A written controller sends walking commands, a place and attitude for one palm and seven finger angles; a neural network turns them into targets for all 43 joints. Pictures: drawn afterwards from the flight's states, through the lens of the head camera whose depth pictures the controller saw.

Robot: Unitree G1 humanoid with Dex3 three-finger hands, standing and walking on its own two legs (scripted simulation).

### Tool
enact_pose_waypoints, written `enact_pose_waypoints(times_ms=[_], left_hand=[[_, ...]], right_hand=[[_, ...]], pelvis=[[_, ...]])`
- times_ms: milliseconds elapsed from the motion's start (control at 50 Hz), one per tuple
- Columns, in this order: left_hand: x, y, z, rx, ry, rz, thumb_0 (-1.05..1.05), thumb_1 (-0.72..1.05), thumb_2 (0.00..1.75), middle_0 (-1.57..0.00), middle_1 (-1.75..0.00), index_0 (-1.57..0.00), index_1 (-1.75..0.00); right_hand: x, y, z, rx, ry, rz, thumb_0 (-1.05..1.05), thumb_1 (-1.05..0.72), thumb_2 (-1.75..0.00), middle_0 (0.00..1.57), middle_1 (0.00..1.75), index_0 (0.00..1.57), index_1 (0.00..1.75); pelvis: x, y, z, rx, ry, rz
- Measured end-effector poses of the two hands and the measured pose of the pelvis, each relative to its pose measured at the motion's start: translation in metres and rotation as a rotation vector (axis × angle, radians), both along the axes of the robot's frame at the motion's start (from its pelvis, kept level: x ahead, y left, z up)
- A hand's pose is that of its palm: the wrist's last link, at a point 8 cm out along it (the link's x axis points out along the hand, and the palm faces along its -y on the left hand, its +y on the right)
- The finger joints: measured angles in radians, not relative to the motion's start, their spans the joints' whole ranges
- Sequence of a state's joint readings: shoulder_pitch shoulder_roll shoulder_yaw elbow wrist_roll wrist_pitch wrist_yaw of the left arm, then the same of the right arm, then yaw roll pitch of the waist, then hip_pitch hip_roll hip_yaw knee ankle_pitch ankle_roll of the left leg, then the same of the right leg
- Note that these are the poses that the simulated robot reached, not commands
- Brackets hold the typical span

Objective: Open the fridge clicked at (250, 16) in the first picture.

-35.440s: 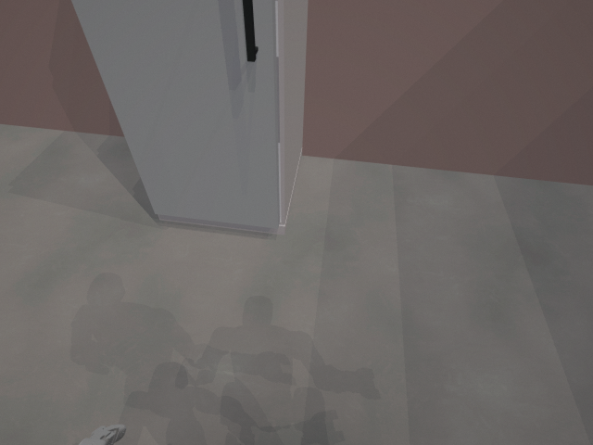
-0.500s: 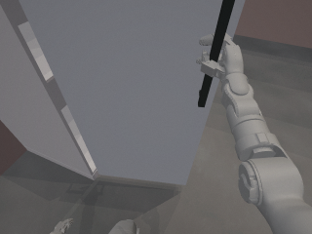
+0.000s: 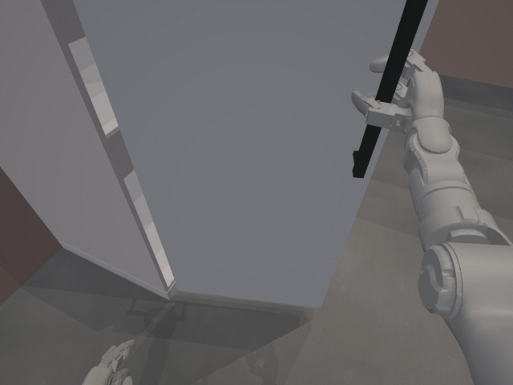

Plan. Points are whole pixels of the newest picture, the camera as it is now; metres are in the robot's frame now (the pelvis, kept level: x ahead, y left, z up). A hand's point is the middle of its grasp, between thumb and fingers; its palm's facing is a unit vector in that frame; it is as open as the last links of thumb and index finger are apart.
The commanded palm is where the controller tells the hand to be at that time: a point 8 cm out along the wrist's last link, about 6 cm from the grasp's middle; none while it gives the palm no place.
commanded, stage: loosen the grip on the handle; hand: right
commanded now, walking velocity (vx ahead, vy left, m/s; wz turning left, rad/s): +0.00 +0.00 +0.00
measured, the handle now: (386, 74) +0.53 -0.10 +0.26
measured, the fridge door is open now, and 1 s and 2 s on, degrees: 72 69 69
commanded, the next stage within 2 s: slip the hand off the handle in 0.36 s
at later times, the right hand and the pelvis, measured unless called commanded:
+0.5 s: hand (369, 107) +0.51 -0.09 +0.21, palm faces -0.10 +0.99 -0.11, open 14.5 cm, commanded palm +0.49 -0.15 +0.22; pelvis +0.03 +0.01 +0.01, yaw +6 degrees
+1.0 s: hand (423, 118) +0.50 -0.17 +0.21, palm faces -0.09 +0.99 -0.09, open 14.7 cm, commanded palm +0.48 -0.22 +0.22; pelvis +0.07 -0.01 +0.01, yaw +4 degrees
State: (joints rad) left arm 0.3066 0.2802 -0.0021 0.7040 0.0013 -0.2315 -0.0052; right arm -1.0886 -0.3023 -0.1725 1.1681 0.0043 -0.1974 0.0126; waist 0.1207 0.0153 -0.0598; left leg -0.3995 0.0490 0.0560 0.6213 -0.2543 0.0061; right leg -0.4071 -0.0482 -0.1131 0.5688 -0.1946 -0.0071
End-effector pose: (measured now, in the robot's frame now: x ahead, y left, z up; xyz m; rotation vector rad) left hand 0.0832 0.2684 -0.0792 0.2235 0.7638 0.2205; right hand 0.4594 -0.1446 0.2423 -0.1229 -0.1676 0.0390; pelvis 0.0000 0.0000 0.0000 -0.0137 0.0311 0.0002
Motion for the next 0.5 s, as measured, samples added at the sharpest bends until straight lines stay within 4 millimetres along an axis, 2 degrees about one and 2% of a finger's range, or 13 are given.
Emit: enact_pose_waypoints(times_ms=[140,200,260,360,500], left_hand=[[-0.051,0.023,-0.009,0.011,0.135,0.054,0.01,0.90,0.90,-0.20,-0.30,-0.20,-0.30],[-0.066,0.029,-0.011,0.012,0.171,0.092,0.01,0.90,0.90,-0.20,-0.30,-0.20,-0.30],[-0.072,0.030,-0.012,0.007,0.180,0.137,0.01,0.90,0.90,-0.20,-0.30,-0.20,-0.30],[-0.058,0.026,-0.012,-0.010,0.161,0.162,0.01,0.90,0.90,-0.20,-0.30,-0.20,-0.30],[-0.007,0.016,-0.009,-0.030,0.097,0.115,0.01,0.90,0.90,-0.20,-0.30,-0.20,-0.30]], right_hand=[[0.009,0.007,-0.016,0.008,-0.041,0.025,0.00,0.20,-0.38,0.44,1.37,0.37,1.35],[0.013,0.007,-0.021,-0.002,-0.049,0.038,0.00,0.34,-0.31,0.42,1.34,0.35,1.33],[0.018,0.006,-0.020,-0.012,-0.046,0.049,0.00,0.44,-0.26,0.42,1.31,0.33,1.29],[0.027,0.006,-0.019,-0.001,-0.019,0.064,0.00,0.51,-0.22,0.39,1.24,0.29,1.23],[0.033,0.001,-0.025,0.018,-0.009,0.076,-0.01,0.54,-0.21,0.33,1.19,0.26,1.17]], pelvis=[[-0.004,0.013,-0.002,-0.010,0.030,0.049],[0.001,0.017,-0.002,-0.007,0.039,0.069],[0.007,0.020,0.000,-0.003,0.036,0.084],[0.019,0.020,0.004,0.003,0.034,0.097],[0.035,0.015,0.007,0.004,0.043,0.096]])
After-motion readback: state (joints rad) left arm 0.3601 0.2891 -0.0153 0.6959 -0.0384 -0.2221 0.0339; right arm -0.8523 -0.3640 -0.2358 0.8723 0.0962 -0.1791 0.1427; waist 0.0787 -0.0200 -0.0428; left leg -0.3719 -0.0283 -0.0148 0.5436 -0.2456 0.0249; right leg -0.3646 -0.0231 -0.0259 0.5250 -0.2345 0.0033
